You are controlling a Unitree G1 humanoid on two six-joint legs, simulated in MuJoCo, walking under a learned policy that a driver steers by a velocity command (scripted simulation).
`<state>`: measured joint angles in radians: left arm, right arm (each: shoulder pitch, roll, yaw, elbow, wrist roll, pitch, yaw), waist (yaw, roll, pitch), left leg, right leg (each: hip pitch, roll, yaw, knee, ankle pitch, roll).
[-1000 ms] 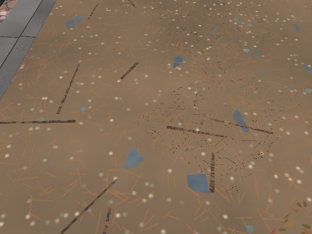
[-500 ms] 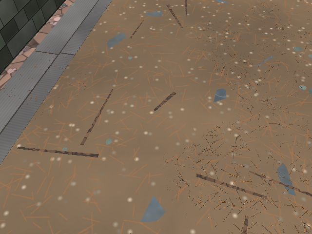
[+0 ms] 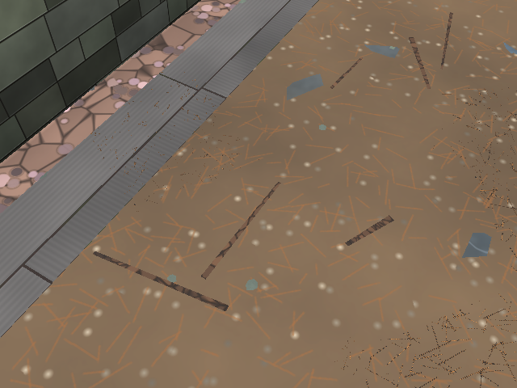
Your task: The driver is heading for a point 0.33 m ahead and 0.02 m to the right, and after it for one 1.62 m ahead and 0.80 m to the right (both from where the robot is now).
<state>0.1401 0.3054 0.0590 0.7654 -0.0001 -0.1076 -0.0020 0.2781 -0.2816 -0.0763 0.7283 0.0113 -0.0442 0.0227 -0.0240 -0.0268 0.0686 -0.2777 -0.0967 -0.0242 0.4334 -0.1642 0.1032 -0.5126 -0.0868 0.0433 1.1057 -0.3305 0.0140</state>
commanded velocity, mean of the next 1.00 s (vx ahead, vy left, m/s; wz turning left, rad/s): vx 0.50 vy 0.00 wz -0.18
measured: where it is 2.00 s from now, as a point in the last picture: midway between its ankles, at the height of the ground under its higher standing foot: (348, 196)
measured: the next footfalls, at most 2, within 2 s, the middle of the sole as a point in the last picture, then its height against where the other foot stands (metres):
right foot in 0.32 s outside the picture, level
left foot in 0.82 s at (230, 310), level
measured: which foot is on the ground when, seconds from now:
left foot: down 0.00-0.34, up 0.36-0.80, down 0.82-1.00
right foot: up 0.00-0.30, down 0.32-0.84, up 0.86-1.00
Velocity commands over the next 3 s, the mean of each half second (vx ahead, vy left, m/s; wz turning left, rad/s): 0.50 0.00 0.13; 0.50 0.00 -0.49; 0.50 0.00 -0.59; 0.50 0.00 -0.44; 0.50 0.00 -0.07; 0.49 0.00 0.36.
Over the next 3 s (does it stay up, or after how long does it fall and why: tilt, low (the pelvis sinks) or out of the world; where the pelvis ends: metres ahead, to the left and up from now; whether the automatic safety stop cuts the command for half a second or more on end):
stays up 1.44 -0.69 -0.01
